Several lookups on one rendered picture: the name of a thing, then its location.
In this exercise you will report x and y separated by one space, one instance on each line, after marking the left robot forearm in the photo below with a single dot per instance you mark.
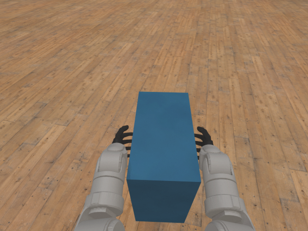
105 199

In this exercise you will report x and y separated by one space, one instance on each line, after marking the right robot upper arm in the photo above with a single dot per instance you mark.
220 225

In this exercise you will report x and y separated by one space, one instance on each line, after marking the carton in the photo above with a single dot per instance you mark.
163 171

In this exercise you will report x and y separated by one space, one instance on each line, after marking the right robot hand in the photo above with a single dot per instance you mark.
206 138

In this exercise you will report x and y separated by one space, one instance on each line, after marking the right robot forearm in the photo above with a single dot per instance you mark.
222 198

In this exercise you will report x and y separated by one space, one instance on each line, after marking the left robot upper arm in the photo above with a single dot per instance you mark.
103 224

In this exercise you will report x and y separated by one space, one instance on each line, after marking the left robot hand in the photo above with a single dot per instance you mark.
120 135

